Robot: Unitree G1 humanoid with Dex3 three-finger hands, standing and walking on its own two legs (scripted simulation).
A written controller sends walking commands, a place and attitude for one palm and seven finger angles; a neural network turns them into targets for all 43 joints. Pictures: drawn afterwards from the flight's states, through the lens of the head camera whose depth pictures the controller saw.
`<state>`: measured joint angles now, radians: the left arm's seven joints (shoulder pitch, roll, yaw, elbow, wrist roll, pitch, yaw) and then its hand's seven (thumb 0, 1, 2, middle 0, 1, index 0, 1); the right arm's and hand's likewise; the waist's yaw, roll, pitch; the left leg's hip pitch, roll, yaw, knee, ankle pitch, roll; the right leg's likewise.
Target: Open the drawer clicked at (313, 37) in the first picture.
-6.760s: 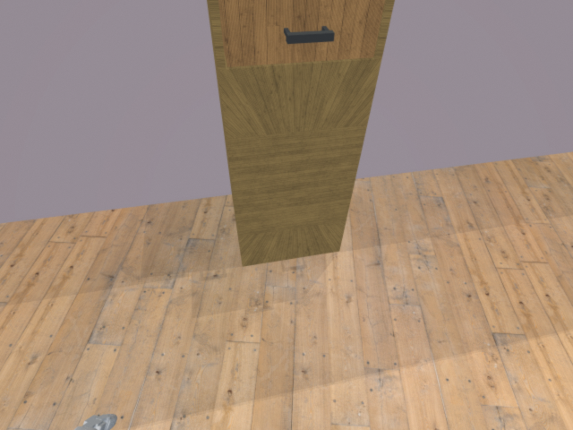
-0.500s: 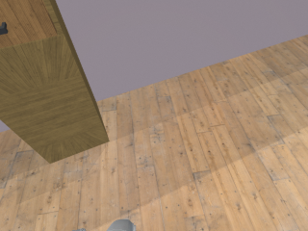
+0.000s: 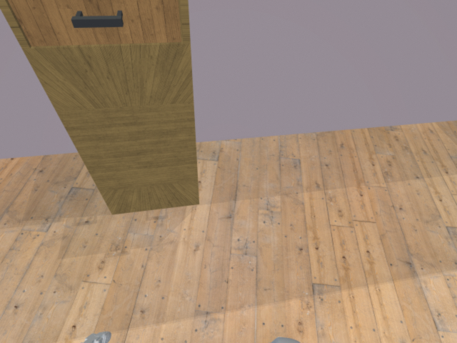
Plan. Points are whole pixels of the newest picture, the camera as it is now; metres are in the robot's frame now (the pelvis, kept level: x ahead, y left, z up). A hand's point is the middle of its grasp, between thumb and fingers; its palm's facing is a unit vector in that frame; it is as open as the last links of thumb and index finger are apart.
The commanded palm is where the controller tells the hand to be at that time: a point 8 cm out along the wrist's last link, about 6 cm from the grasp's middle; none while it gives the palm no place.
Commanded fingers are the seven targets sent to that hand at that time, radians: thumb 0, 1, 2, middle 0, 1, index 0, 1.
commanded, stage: turn to face it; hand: left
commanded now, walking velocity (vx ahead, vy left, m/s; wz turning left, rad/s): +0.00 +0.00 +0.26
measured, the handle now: (99, 18) +0.77 +0.37 +0.17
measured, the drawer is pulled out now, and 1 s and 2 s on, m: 0.00 0.00 0.00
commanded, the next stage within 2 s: take the last steps up to it in 0.18 s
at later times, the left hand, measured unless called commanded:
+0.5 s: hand out of the picture -0.03 +0.16 -0.16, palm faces +0.24 -0.94 -0.23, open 7.4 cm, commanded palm none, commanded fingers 0.00 0.90 0.90 -0.20 -0.30 -0.20 -0.30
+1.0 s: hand out of the picture +0.14 +0.22 -0.17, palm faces +0.15 -0.97 -0.17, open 7.4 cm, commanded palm none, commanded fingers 0.00 0.90 0.90 -0.20 -0.30 -0.20 -0.30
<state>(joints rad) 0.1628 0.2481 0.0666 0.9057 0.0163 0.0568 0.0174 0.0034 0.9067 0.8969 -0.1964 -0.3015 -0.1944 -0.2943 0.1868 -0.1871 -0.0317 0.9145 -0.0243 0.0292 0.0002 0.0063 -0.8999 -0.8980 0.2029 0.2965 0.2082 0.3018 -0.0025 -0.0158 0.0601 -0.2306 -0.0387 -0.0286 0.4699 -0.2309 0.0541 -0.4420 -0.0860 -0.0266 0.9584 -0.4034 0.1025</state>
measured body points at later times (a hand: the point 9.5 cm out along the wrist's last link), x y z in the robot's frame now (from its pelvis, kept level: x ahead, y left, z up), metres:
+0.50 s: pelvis -0.01 -0.03 +0.00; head +0.00 -0.04 +0.45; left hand -0.04 +0.21 -0.14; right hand +0.07 -0.27 -0.15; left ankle -0.05 +0.12 -0.69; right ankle +0.00 -0.14 -0.74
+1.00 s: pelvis +0.10 +0.03 +0.00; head +0.11 +0.04 +0.45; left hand +0.13 +0.27 -0.16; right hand +0.04 -0.19 -0.15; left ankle -0.02 +0.12 -0.74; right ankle +0.24 -0.09 -0.69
